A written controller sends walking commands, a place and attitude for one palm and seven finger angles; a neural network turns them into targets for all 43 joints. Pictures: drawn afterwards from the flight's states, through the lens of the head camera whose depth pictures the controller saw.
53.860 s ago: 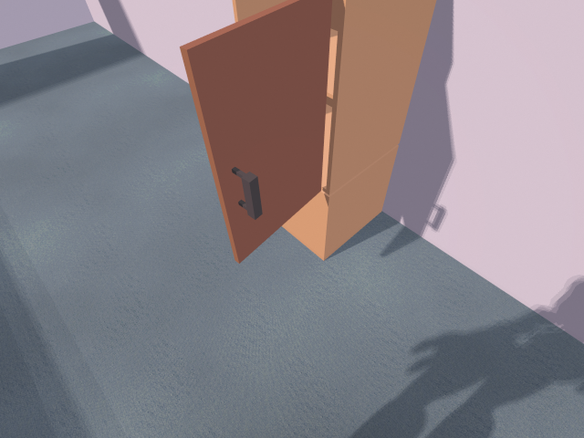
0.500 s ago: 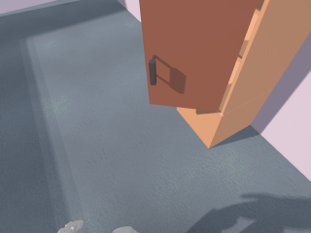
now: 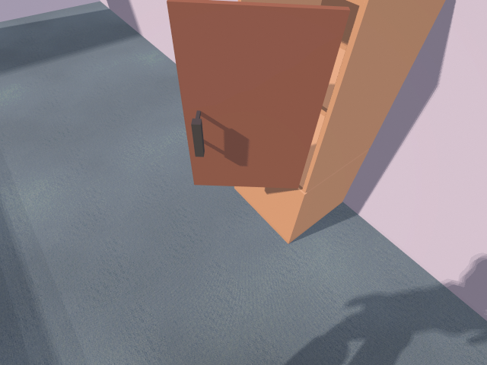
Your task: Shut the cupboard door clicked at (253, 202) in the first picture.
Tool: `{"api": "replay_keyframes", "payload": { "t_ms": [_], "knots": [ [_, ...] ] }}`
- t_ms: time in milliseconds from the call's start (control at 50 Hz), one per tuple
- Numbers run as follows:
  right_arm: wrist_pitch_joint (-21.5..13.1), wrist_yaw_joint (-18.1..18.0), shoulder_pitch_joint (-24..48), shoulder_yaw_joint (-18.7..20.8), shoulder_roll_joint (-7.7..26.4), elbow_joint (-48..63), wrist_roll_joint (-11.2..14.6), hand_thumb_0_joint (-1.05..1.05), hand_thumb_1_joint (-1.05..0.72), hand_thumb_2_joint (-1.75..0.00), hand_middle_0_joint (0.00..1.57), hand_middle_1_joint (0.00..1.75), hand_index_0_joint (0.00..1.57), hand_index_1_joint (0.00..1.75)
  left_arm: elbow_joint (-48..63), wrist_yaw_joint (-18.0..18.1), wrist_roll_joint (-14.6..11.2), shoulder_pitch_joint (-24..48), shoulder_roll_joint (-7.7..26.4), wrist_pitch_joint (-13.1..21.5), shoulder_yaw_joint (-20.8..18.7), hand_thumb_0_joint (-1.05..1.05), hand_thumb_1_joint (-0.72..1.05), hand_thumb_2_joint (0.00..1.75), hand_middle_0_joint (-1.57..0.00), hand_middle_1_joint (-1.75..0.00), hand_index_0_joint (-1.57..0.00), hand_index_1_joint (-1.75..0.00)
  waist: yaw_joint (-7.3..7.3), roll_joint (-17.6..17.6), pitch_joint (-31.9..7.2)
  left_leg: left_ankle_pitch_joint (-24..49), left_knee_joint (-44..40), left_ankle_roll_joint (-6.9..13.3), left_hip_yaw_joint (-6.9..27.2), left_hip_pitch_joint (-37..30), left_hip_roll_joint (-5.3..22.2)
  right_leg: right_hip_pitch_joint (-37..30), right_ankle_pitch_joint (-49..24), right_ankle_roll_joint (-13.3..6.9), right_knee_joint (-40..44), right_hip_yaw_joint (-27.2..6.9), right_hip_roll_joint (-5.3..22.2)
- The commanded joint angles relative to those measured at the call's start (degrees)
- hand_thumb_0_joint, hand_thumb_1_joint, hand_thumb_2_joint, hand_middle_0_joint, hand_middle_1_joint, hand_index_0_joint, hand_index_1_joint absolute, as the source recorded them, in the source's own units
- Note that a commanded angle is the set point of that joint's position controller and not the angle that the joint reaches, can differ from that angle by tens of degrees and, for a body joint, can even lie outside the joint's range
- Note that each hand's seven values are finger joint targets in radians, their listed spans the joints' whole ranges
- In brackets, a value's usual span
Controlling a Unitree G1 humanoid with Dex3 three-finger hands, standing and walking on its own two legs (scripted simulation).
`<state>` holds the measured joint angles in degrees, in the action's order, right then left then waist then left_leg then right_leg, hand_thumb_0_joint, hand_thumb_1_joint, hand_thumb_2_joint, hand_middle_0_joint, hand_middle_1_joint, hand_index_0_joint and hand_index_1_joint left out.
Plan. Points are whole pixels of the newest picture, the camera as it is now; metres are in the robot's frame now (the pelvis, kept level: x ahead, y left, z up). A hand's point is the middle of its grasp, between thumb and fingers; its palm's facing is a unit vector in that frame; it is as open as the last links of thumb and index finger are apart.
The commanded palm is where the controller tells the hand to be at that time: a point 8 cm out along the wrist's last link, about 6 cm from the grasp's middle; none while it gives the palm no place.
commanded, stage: take the last steps up to it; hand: left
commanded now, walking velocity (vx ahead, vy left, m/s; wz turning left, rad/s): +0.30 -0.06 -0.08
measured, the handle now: (199, 133) +0.70 +0.15 -0.09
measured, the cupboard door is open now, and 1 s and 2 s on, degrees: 50 50 50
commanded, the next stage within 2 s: come to a stop and stand still in 0.56 s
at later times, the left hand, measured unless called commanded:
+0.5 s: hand out of the picture +0.09 +0.14 -0.20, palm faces +0.04 -0.99 -0.12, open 7.4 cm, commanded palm none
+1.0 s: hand (193, 276) +0.32 +0.13 -0.18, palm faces +0.05 -0.98 -0.21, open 7.3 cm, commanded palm none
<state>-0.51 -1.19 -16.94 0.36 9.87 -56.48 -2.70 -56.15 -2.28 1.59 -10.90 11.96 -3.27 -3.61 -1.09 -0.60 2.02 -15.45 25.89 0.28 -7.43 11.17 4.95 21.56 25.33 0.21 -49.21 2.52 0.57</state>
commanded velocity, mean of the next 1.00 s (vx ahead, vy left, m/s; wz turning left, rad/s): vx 0.05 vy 0.02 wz -0.02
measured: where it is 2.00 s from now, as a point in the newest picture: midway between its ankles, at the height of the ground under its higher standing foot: outside the picture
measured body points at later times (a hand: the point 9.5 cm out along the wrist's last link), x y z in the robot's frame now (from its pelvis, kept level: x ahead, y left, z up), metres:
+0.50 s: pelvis +0.14 -0.02 -0.02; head +0.16 +0.00 +0.43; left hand +0.09 +0.19 -0.19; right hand +0.20 -0.26 -0.16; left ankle +0.19 +0.08 -0.74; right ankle +0.02 -0.13 -0.71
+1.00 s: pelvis +0.25 -0.05 +0.00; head +0.30 -0.06 +0.44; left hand +0.32 +0.18 -0.16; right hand +0.28 -0.29 -0.16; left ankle +0.21 +0.05 -0.71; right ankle +0.24 -0.16 -0.74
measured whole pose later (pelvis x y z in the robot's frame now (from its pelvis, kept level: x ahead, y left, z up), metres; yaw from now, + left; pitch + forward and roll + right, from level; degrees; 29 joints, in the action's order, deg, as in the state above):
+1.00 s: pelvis +0.25 -0.05 +0.00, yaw +1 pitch +1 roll +1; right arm 3.3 -1.5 -11.8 2.1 10.3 -60.3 -0.5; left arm -58.8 2.2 1.5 -6.9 8.8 0.1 -2.4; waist 0.7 0.5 5.9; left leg -28.4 42.9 -2.6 -3.6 17.4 0.0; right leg 13.5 15.3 -1.9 -28.3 6.0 2.4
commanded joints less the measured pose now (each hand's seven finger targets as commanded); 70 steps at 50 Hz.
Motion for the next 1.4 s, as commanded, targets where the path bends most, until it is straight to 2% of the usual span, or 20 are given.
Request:
{"api": "replay_keyframes", "payload": {
  "t_ms": [0,60,100,120,220,360,380,420,480,640,680,720,760,880,980,1060,1100,1120,1180,1380],
  "knots": [
    [-0.7,-0.5,-3.2,4.0,12.7,0.1,0.3,0.00,-0.90,-0.90,0.20,0.30,0.20,0.30,4.5,-0.4,0.0,2.6,1.9,2.3,-0.6,0.00,0.90,0.90,-0.20,-0.30,-0.20,-0.30,-1.12,-8.8,0.0,-7.1,-11.7,6.8,11.8,-0.5,12.9,-2.8,-2.6,-0.7,12.4,2.9,-0.3],
    [-0.8,0.1,-1.3,3.6,9.6,-0.3,1.1,0.00,-0.90,-0.90,0.20,0.30,0.20,0.30,0.5,0.3,0.0,-6.8,5.4,3.5,-1.7,0.00,0.90,0.90,-0.20,-0.30,-0.20,-0.30,3.67,0.2,-1.1,-11.3,0.4,2.3,4.7,11.5,6.3,-22.2,-6.3,-2.8,28.7,-1.4,2.2],
    [-0.9,0.9,5.0,2.3,6.0,4.0,1.4,0.00,-0.90,-0.90,0.20,0.30,0.20,0.30,-2.0,1.6,-0.3,-14.9,12.9,3.9,-3.1,0.00,0.90,0.90,-0.20,-0.30,-0.20,-0.30,8.26,15.2,0.7,-21.6,24.6,-0.8,0.2,28.2,-2.1,-26.5,9.3,-12.9,41.0,-27.7,20.9],
    [-0.5,0.8,6.9,2.9,6.9,4.1,1.2,0.00,-0.90,-0.90,0.20,0.30,0.20,0.30,-2.6,2.4,-0.3,-13.9,10.6,4.3,-2.8,0.00,0.90,0.90,-0.20,-0.30,-0.20,-0.30,6.87,13.9,3.2,-17.6,31.2,-0.6,4.0,30.1,-0.4,-23.1,10.6,-14.6,41.9,-29.3,20.7],
    [-0.4,1.8,2.2,2.8,4.2,0.8,1.1,0.00,-0.90,-0.90,0.20,0.30,0.20,0.30,-1.5,2.7,-0.1,-5.9,5.4,6.0,-0.9,0.00,0.90,0.90,-0.20,-0.30,-0.20,-0.30,0.43,7.6,4.7,-5.6,27.9,-1.6,3.6,21.0,1.9,-12.6,-10.6,-12.0,39.5,-9.9,14.6],
    [-1.8,1.8,-0.7,2.4,3.8,0.2,1.2,0.00,-0.90,-0.90,0.20,0.30,0.20,0.30,-4.7,2.5,-0.5,-7.6,5.6,6.3,-0.9,0.00,0.90,0.90,-0.20,-0.30,-0.20,-0.30,-1.74,4.9,2.9,4.9,6.0,-0.6,-0.4,4.3,-1.9,-10.3,-18.1,-9.0,31.6,-5.0,11.0],
    [-2.4,1.5,-5.0,2.7,5.5,-1.4,0.9,0.00,-0.90,-0.90,0.20,0.30,0.20,0.30,-4.7,2.5,-0.7,-8.0,4.4,6.1,-0.7,0.00,0.90,0.90,-0.20,-0.30,-0.20,-0.30,-3.33,0.5,0.4,6.8,2.4,-0.2,1.3,-3.9,-1.8,-7.5,-20.1,-7.6,23.6,-3.4,8.5],
    [-2.7,0.1,-16.0,4.6,14.8,-3.9,0.1,0.00,-0.90,-0.90,0.20,0.30,0.20,0.30,-3.1,2.2,-1.1,-10.9,0.5,5.8,0.4,0.00,0.90,0.90,-0.20,-0.30,-0.20,-0.30,-5.49,-17.8,-7.0,10.4,-6.7,9.1,28.6,-19.2,18.7,7.8,6.6,-3.0,-4.5,3.9,-2.0],
    [-2.1,-0.7,-8.5,3.3,10.5,-1.8,0.6,0.00,-0.90,-0.90,0.20,0.30,0.20,0.30,-1.6,2.0,-0.5,-3.5,1.2,5.3,0.1,0.00,0.90,0.90,-0.20,-0.30,-0.20,-0.30,-3.64,-9.1,1.3,1.8,-13.0,11.4,26.1,-4.0,19.2,13.0,2.5,-2.9,-18.7,-3.1,3.6],
    [-1.2,-0.2,1.4,2.8,8.6,-1.7,1.1,0.00,-0.90,-0.90,0.20,0.30,0.20,0.30,-3.7,1.4,0.0,-9.6,-1.9,4.1,0.5,0.00,0.90,0.90,-0.20,-0.30,-0.20,-0.30,2.89,-5.0,0.1,-1.8,-8.3,6.3,7.2,7.8,9.1,-10.4,-11.5,-0.8,14.6,4.6,0.3],
    [-0.9,-0.1,2.2,2.0,5.6,-2.0,1.7,0.00,-0.90,-0.90,0.20,0.30,0.20,0.30,-4.3,2.2,0.0,-11.2,1.3,4.5,0.2,0.00,0.90,0.90,-0.20,-0.30,-0.20,-0.30,4.35,1.2,1.5,-2.4,-1.6,2.1,3.2,10.9,3.3,-15.3,-16.8,-1.1,25.0,-1.9,3.3],
    [-0.1,0.3,-1.4,0.8,1.9,-2.2,2.1,0.00,-0.90,-0.90,0.20,0.30,0.20,0.30,-3.8,3.0,-0.3,-8.5,7.1,5.0,0.3,0.00,0.90,0.90,-0.20,-0.30,-0.20,-0.30,1.23,7.9,2.3,-6.9,2.5,-1.5,0.6,7.2,-2.1,-10.4,-25.1,-5.8,33.0,-14.4,15.9],
    [0.9,-0.2,-2.8,1.1,2.4,-4.2,2.1,0.00,-0.90,-0.90,0.20,0.30,0.20,0.30,-3.8,3.5,-0.7,-4.9,6.9,5.5,0.5,0.00,0.90,0.90,-0.20,-0.30,-0.20,-0.30,0.68,14.9,-0.1,-8.1,6.6,-1.9,2.4,2.7,-1.0,-10.5,-44.0,-6.8,31.7,-12.6,15.5],
    [2.1,-0.9,0.0,2.4,4.6,-2.7,2.5,0.00,-0.90,-0.90,0.20,0.30,0.20,0.30,-3.7,5.5,-0.3,-6.8,8.8,3.8,-1.3,0.00,0.90,0.90,-0.20,-0.30,-0.20,-0.30,3.88,9.8,-6.8,-12.1,13.6,-3.1,3.1,13.2,-3.2,-28.9,-83.3,-11.6,20.6,-11.2,19.7],
    [3.4,-0.6,3.6,3.2,4.3,0.3,2.4,0.00,-0.90,-0.90,0.20,0.30,0.20,0.30,-0.7,5.6,0.1,-1.5,9.5,2.5,-2.4,0.00,0.90,0.90,-0.20,-0.30,-0.20,-0.30,2.92,8.2,-6.2,-12.0,20.1,-3.2,6.8,12.1,-4.1,-21.8,-67.1,-12.7,23.5,-8.8,19.9],
    [2.7,0.2,-1.3,3.2,4.9,-0.4,1.9,0.00,-0.90,-0.90,0.20,0.30,0.20,0.30,1.4,5.2,-0.3,2.6,7.4,1.8,-1.7,0.00,0.90,0.90,-0.20,-0.30,-0.20,-0.30,-0.81,7.0,-6.0,10.9,-0.7,-2.2,6.0,-2.2,-2.0,-10.0,-37.7,-5.8,19.1,-3.7,12.8],
    [1.7,-0.1,0.4,4.0,12.6,1.8,0.9,0.00,-0.90,-0.90,0.20,0.30,0.20,0.30,2.2,5.1,-1.0,-2.0,2.6,0.9,-0.4,0.00,0.90,0.90,-0.20,-0.30,-0.20,-0.30,0.08,-14.8,-6.3,34.8,-7.4,7.8,23.4,-1.4,16.1,-2.9,7.1,0.4,4.2,0.5,1.1],
    [1.5,-0.7,1.9,3.7,12.6,2.7,0.8,0.00,-0.90,-0.90,0.20,0.30,0.20,0.30,2.9,5.1,-0.5,-1.5,3.6,0.5,-0.2,0.00,0.90,0.90,-0.20,-0.30,-0.20,-0.30,-0.01,-9.5,-3.9,31.7,-7.7,11.4,24.7,3.0,17.4,-3.0,10.9,0.1,-4.1,-3.5,-0.2],
    [0.8,-2.1,5.1,2.4,10.2,3.1,0.9,0.00,-0.90,-0.90,0.20,0.30,0.20,0.30,1.1,4.4,-0.7,-2.1,4.8,0.1,-0.9,0.00,0.90,0.90,-0.20,-0.30,-0.20,-0.30,1.33,-7.4,-2.5,29.2,-7.5,10.0,20.6,0.6,13.3,2.6,2.8,0.7,-12.3,-8.8,-0.1],
    [0.9,-1.6,1.8,3.6,10.8,0.2,1.0,0.00,-0.90,-0.90,0.20,0.30,0.20,0.30,1.2,2.7,-0.4,-1.5,2.9,0.3,0.0,0.00,0.90,0.90,-0.20,-0.30,-0.20,-0.30,-1.12,-7.3,-3.8,12.4,-10.5,8.9,18.2,-5.2,11.7,-0.1,1.2,1.2,3.2,-3.4,1.0]
  ]
}}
